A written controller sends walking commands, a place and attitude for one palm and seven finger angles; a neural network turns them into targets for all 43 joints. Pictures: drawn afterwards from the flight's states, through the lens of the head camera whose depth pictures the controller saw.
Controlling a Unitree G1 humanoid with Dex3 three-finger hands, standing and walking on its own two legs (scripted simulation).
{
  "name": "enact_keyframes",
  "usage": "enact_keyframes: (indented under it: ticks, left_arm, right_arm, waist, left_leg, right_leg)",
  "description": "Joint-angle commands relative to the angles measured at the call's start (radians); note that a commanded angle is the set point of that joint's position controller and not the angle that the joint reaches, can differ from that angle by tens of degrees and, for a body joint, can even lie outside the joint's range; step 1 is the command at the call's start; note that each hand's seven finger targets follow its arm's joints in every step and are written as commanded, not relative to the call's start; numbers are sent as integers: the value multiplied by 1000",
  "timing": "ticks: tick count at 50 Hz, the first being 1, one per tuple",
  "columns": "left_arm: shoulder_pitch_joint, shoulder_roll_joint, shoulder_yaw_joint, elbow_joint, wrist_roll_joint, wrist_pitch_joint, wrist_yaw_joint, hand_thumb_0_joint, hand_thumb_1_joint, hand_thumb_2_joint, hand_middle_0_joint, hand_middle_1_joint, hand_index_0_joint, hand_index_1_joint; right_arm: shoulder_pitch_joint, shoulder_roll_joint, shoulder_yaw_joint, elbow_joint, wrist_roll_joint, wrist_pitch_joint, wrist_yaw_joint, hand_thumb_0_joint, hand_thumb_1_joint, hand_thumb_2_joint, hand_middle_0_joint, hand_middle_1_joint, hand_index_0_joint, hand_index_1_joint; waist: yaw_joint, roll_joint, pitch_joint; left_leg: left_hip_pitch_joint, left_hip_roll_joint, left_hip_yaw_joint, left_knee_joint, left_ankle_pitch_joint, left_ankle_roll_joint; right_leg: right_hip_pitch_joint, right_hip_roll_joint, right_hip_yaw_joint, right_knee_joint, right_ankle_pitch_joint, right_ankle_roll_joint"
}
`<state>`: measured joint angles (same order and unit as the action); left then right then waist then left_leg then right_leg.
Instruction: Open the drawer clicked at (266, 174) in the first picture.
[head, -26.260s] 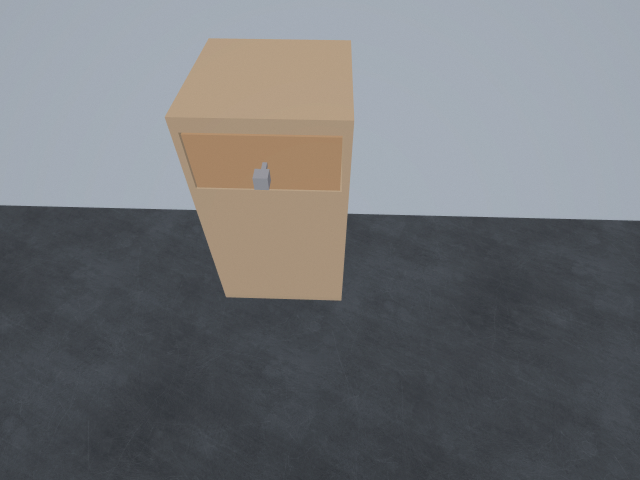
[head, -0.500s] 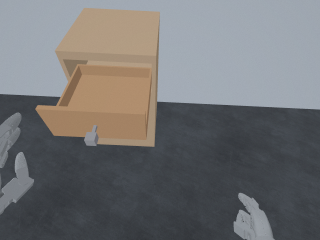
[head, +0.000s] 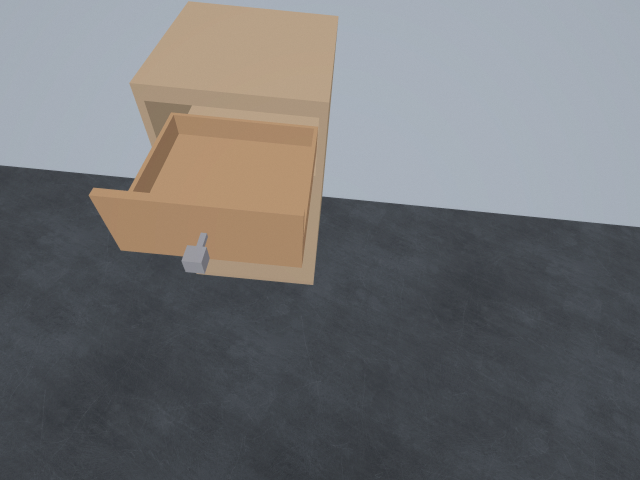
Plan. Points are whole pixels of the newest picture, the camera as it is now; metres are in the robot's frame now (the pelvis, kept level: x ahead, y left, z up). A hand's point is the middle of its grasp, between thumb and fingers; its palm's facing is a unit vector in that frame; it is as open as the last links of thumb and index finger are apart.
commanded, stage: let the arm hang, fingers relaxed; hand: left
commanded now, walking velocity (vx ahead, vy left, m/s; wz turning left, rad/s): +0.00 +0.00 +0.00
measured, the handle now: (198, 251) +0.51 +0.26 -0.14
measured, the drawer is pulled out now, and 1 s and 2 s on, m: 0.30 0.30 0.30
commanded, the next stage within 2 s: look to check the result in 0.74 s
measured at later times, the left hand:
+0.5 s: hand out of the picture -0.01 +0.16 -0.17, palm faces +0.02 -0.99 -0.17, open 7.4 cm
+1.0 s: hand out of the picture -0.01 +0.15 -0.17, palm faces +0.03 -0.98 -0.18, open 7.4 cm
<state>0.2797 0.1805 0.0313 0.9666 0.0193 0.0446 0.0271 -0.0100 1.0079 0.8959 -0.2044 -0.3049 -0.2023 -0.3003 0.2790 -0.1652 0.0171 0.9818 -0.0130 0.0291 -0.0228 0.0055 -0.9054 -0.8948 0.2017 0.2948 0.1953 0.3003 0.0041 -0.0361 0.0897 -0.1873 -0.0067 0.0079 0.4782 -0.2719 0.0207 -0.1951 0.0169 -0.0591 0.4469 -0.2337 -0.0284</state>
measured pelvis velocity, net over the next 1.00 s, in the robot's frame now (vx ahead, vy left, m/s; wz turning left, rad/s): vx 0.01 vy -0.01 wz -0.02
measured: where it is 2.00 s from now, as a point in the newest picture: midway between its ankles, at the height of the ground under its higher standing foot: outside the picture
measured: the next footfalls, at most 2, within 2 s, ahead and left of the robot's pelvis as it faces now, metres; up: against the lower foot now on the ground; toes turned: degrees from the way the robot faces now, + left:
none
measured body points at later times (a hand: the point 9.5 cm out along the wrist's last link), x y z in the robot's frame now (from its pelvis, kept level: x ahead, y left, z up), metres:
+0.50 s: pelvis -0.01 +0.00 +0.00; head +0.00 +0.00 +0.45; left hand -0.01 +0.21 -0.16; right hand -0.03 -0.19 -0.16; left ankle -0.01 +0.11 -0.74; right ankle +0.01 -0.10 -0.74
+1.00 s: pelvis +0.01 -0.01 +0.00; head +0.03 -0.01 +0.45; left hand -0.01 +0.20 -0.16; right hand -0.03 -0.21 -0.16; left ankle -0.01 +0.11 -0.74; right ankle +0.01 -0.10 -0.74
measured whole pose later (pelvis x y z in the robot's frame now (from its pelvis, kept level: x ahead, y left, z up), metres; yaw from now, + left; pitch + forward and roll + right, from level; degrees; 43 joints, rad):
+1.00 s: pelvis +0.01 -0.01 +0.00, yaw -1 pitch -1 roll +0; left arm 0.29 0.11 0.02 1.14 0.01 0.00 0.04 0.00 0.91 0.90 -0.20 -0.30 -0.20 -0.30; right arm 0.33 -0.11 0.00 1.12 -0.01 0.00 -0.05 0.00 -0.91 -0.90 0.20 0.29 0.19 0.30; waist 0.00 0.01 0.06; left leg -0.13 0.00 0.03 0.41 -0.25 0.01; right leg -0.17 0.02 -0.04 0.41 -0.22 -0.04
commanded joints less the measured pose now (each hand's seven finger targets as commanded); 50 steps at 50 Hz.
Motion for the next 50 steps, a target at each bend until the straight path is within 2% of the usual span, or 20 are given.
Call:
enact_keyframes:
  ticks: [1,2,6,9,13,17,23,29,32,38,44,50]
  left_arm:
    - [38,114,11,23,-9,-38,-5,0,900,900,-200,-300,-200,-300]
    - [41,108,8,40,-7,-39,-3,0,900,900,-200,-300,-200,-300]
    - [60,86,-2,102,-11,-39,0,0,900,900,-200,-300,-200,-300]
    - [75,77,-6,133,-11,-41,4,0,900,900,-200,-300,-200,-300]
    - [87,65,-8,154,-11,-41,9,0,900,900,-200,-300,-200,-300]
    - [99,53,-8,158,-9,-41,13,0,900,900,-200,-300,-200,-300]
    - [94,37,-3,150,-7,-43,13,0,900,900,-200,-300,-200,-300]
    - [93,25,-1,148,-7,-48,13,0,900,900,-200,-300,-200,-300]
    - [99,23,0,147,-7,-50,14,0,900,900,-200,-300,-200,-300]
    - [93,23,1,152,-10,-52,15,0,900,900,-200,-300,-200,-300]
    - [90,23,0,156,-10,-51,16,0,900,900,-200,-300,-200,-300]
    - [90,24,1,157,-11,-53,15,0,900,900,-200,-300,-200,-300]
  right_arm:
    - [36,-94,-27,-4,1,-29,-18,0,-900,-900,200,300,200,300]
    - [52,-95,-30,5,2,-26,-19,0,-900,-900,200,300,200,300]
    - [106,-81,-27,60,3,-28,-24,0,-900,-900,200,300,200,300]
    - [131,-67,-26,84,4,-29,-25,0,-900,-900,200,300,200,300]
    - [152,-50,-24,106,4,-27,-24,0,-900,-900,200,300,200,300]
    - [152,-38,-29,114,3,-24,-22,0,-900,-900,200,300,200,300]
    - [158,-17,-31,117,0,-30,-24,0,-900,-900,200,300,200,300]
    - [155,-6,-32,118,1,-36,-27,0,-900,-900,200,300,200,300]
    - [152,-9,-33,114,3,-37,-28,0,-900,-900,200,300,200,300]
    - [154,-13,-31,123,3,-41,-32,0,-900,-900,200,300,200,300]
    - [150,-12,-30,129,3,-37,-31,0,-900,-900,200,300,200,300]
    - [146,-15,-30,129,2,-38,-32,0,-900,-900,200,300,200,300]
  waist:
    - [2,136,-62]
    - [-1,83,-46]
    - [-4,93,-37]
    - [-3,43,-22]
    - [-6,24,6]
    - [-6,25,38]
    - [-9,40,42]
    - [-8,66,37]
    - [-7,46,20]
    - [-9,53,-7]
    - [-10,51,24]
    - [-8,44,1]
  left_leg:
    - [-40,93,-101,-135,104,28]
    - [-28,99,-104,-132,107,29]
    - [-19,103,-106,-154,103,33]
    - [-17,102,-98,-151,114,33]
    - [-22,97,-91,-155,78,32]
    - [-28,92,-86,-157,24,31]
    - [-47,93,-89,-162,10,32]
    - [-37,94,-78,-152,81,29]
    - [-16,95,-77,-142,106,28]
    - [15,101,-72,-139,171,27]
    - [7,98,-66,-145,148,22]
    - [22,96,-63,-140,164,21]
  right_leg:
    - [79,-98,114,-114,76,-29]
    - [61,-95,107,-120,67,-28]
    - [53,-96,104,-123,55,-27]
    - [48,-99,106,-125,62,-26]
    - [22,-100,110,-133,19,-26]
    - [-28,-95,121,-138,-34,-26]
    - [-32,-91,118,-122,-14,-24]
    - [-22,-93,120,-114,49,-25]
    - [-20,-93,118,-112,60,-25]
    - [9,-99,114,-106,120,-25]
    - [1,-97,120,-119,103,-25]
    - [16,-99,123,-119,123,-27]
